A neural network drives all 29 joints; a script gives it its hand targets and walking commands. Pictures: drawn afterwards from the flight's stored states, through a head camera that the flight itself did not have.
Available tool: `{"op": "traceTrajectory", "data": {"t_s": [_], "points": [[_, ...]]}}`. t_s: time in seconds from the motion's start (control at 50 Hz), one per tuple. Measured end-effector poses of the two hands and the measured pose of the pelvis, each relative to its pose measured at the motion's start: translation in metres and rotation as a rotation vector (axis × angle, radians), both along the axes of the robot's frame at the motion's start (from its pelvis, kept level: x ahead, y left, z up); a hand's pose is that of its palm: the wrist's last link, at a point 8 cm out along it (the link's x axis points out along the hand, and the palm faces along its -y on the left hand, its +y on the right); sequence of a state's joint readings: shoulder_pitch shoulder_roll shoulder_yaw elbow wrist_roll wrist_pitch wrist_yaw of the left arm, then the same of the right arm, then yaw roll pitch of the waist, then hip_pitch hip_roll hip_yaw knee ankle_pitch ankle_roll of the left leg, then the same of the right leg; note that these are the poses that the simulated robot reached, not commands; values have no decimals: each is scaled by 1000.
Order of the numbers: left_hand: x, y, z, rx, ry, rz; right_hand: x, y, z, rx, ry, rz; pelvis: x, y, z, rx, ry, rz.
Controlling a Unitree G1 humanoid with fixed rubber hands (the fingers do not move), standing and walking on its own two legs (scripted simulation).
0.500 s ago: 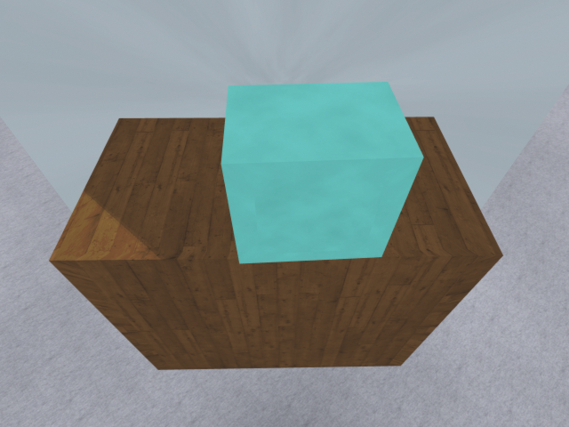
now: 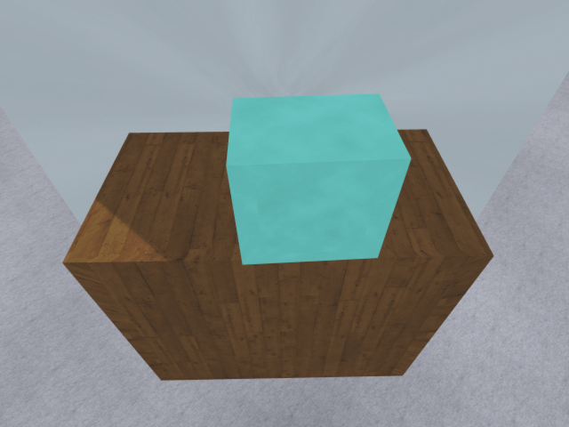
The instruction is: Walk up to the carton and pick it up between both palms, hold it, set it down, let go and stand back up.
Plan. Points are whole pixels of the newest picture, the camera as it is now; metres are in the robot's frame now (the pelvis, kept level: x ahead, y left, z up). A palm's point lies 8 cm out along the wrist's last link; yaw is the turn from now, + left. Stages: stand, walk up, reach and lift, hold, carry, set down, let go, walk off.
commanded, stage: stand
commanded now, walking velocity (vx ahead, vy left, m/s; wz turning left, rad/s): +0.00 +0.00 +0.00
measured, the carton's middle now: (308, 181) +0.52 +0.00 +0.05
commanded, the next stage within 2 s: none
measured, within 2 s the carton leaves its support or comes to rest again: neither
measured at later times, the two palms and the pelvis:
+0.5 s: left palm out of the picture +0.02 +0.23 -0.14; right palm out of the picture +0.00 -0.24 -0.14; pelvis +0.01 -0.01 +0.00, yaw +0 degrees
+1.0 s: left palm out of the picture +0.05 +0.21 -0.14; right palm out of the picture +0.06 -0.25 -0.14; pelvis +0.04 -0.02 +0.00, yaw +0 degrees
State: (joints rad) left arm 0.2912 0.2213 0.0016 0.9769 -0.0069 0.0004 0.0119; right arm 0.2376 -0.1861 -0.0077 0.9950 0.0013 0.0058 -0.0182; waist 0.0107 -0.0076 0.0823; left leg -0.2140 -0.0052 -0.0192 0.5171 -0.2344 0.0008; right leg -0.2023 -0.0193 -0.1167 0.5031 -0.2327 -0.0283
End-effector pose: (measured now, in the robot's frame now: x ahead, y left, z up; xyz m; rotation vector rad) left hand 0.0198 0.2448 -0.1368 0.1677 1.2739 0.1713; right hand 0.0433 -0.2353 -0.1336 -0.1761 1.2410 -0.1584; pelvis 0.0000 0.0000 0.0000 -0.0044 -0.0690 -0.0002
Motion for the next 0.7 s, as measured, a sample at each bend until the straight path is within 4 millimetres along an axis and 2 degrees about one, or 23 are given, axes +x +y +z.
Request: {"op": "traceTrajectory", "data": {"t_s": [0.2,0.4,0.52,0.7], "points": [[-10,-2,0,11,22,5,-26,-5,-3,3,55,-15,-6,-5,0,0,13,2],[-9,-5,0,11,39,12,-43,-5,-4,12,110,-37,-1,-8,0,0,29,5],[-2,-11,0,3,33,17,-38,-3,-5,21,115,-33,7,-10,1,2,32,5],[9,-23,0,-10,35,18,-13,-1,-6,34,88,-21,20,-15,2,2,34,3]]}}
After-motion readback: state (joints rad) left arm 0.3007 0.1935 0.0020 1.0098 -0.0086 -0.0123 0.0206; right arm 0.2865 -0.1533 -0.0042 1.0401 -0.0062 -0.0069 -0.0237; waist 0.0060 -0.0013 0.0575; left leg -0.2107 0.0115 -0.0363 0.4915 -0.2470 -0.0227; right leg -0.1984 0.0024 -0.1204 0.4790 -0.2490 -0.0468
